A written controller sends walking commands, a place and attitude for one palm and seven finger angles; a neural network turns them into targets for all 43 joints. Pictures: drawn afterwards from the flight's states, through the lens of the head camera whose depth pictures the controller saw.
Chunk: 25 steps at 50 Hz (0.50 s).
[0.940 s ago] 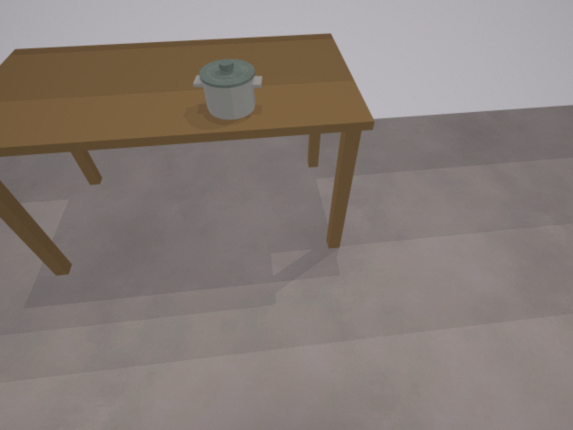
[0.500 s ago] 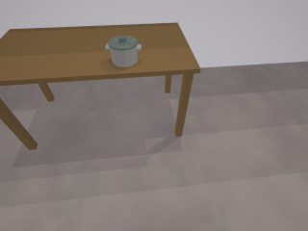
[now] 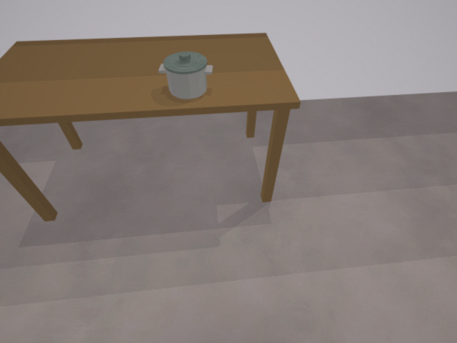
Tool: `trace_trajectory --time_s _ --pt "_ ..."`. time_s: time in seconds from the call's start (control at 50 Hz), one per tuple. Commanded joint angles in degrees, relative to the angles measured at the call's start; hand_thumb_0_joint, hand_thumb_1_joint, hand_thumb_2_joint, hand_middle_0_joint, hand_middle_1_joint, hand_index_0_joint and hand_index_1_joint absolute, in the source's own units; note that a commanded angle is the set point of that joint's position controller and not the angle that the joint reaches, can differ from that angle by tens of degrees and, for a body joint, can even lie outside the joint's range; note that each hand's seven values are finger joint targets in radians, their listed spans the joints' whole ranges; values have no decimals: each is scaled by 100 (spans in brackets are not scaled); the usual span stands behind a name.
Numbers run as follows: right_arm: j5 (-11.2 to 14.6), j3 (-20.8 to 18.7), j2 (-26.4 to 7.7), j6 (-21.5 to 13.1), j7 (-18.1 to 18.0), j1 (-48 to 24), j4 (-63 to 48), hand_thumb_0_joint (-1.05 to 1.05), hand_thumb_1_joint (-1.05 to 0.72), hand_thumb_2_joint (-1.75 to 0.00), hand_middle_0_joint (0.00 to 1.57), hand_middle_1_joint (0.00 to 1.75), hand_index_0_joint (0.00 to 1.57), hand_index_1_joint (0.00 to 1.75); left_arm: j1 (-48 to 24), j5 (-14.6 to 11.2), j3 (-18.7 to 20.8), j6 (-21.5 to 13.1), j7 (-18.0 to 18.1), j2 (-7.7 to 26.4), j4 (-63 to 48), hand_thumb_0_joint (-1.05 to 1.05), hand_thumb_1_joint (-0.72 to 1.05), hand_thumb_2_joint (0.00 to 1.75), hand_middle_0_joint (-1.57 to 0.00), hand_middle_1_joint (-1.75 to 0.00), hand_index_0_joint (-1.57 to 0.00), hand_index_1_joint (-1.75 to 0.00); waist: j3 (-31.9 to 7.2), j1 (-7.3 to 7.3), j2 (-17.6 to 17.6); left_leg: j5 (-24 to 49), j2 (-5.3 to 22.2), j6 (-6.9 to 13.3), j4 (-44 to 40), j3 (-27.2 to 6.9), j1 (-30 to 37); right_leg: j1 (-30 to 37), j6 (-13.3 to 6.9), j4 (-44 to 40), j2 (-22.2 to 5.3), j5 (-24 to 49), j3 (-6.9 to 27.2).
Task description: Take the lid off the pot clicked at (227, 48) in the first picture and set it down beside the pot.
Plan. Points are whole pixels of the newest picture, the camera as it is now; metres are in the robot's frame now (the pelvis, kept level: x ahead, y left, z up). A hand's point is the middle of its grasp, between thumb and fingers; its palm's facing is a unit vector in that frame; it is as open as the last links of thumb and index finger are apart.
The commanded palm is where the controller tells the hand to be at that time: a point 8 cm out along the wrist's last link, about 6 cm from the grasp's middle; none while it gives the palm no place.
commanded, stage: look at it before walking up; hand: left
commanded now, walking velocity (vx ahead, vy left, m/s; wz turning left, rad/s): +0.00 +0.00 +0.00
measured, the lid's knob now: (184, 56) +1.01 +0.22 +0.02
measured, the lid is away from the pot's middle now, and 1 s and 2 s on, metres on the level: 0.00 0.00 0.00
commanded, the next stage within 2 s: walk to a spot facing it in 0.10 s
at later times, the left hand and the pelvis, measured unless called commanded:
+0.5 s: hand out of the picture +0.02 +0.20 -0.19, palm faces -0.05 -0.98 -0.20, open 7.3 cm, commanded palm none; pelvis +0.04 +0.00 -0.02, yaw -5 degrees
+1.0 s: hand (182, 337) +0.17 +0.11 -0.18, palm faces -0.03 -0.99 -0.16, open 7.3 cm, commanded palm none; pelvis +0.21 -0.05 -0.01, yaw -7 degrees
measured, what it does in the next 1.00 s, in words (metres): walks ahead: right foot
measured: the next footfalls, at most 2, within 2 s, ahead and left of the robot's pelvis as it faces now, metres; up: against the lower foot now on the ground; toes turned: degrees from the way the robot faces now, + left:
right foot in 0.64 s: +0.15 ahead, -0.13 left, +0.00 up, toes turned -12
left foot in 1.10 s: +0.40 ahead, +0.05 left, +0.00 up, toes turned +2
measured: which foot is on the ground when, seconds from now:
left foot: down 0.00-0.66, up 0.68-1.00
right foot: down 0.00-0.44, up 0.46-0.62, down 0.64-1.00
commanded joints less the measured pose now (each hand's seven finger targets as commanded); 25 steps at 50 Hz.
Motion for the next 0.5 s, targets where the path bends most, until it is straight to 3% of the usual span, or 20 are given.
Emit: trace_trajectory --time_s 0.0,0.18,0.2,0.24,0.28,0.34,0.38,0.4,0.42,0.44,0.46,0.48 --pt "-9 -209 -1013 -134 -49 -92 -284 0 -90 -90 20 30 20 30 -126 -13 193 -119 53 1077 -333 0 90 90 -20 -30 -20 -30 -319 -32 -20 912 594 194 -280 -526 107 -46 -98 -354 -669 783 559" --pt "-4 -197 -971 -125 -51 -78 -267 0 -90 -90 20 30 20 30 -80 -7 186 -110 55 1051 -311 0 90 90 -20 -30 -20 -30 -158 -27 -63 754 584 192 -323 -527 47 -128 -81 -420 -658 601 557" --pt "-35 -99 -515 -83 -37 115 -157 0 -90 -90 20 30 20 30 143 -19 97 -58 70 583 -192 0 90 90 -20 -30 -20 -30 -260 -30 -81 447 561 143 -264 -426 94 -120 -34 -422 -654 234 543" --pt "-77 -119 -407 7 -18 408 -80 0 -90 -90 20 30 20 30 384 22 102 34 33 526 -124 0 90 90 -20 -30 -20 -30 -55 -29 -252 -1028 410 155 -41 -251 -81 -404 -113 -423 -572 -1323 673" --pt "-120 -177 -438 38 6 491 -87 0 -90 -90 20 30 20 30 460 52 179 88 -29 606 -178 0 90 90 -20 -30 -20 -30 377 -19 -308 -1966 333 189 73 -190 -505 -791 -228 -491 -536 -2335 863" --pt "-127 -247 -422 4 10 669 -171 0 -90 -90 20 30 20 30 604 55 248 90 -88 558 -280 0 90 90 -20 -30 -20 -30 743 -39 -200 -2294 408 302 238 -221 -693 -1201 -409 -239 -434 -2593 995" --pt "-120 -288 -454 -76 -18 971 -168 0 -90 -90 20 30 20 30 634 39 272 38 -123 373 -360 0 90 90 -20 -30 -20 -30 742 -140 208 -2282 690 481 33 -561 -416 -1494 -445 420 -228 -2084 768" --pt "-120 -336 -542 -112 -37 1172 -144 0 -90 -90 20 30 20 30 589 39 272 5 -142 239 -422 0 90 90 -20 -30 -20 -30 739 -222 546 -2348 999 652 -246 -963 -107 -1814 -394 1025 -22 -1680 481" --pt "-125 -399 -677 -156 -60 1480 -109 0 -90 -90 20 30 20 30 456 46 266 -41 -156 73 -515 0 90 90 -20 -30 -20 -30 655 -337 993 -2330 1462 909 -631 -1593 284 -2222 -306 1846 174 -1281 36" --pt "-104 -468 -742 -199 -68 1726 -103 0 -90 -90 20 30 20 30 193 50 268 -71 -160 45 -688 0 90 90 -20 -30 -20 -30 702 -445 1085 -2263 1894 1219 -952 -1998 644 -2851 -232 2496 71 -1604 -124" --pt "-105 -489 -699 -245 -69 1855 -113 0 -90 -90 20 30 20 30 -52 62 301 -85 -165 38 -825 0 90 90 -20 -30 -20 -30 814 -521 995 -2039 2079 1379 -1112 -2086 676 -3151 -211 2943 -152 -1795 -7" --pt "-103 -464 -600 -290 -77 1835 -114 0 -90 -90 20 30 20 30 -112 68 325 -102 -179 24 -875 0 90 90 -20 -30 -20 -30 895 -476 952 -1557 2126 1429 -1093 -1974 668 -3285 -199 3107 -325 -1763 84"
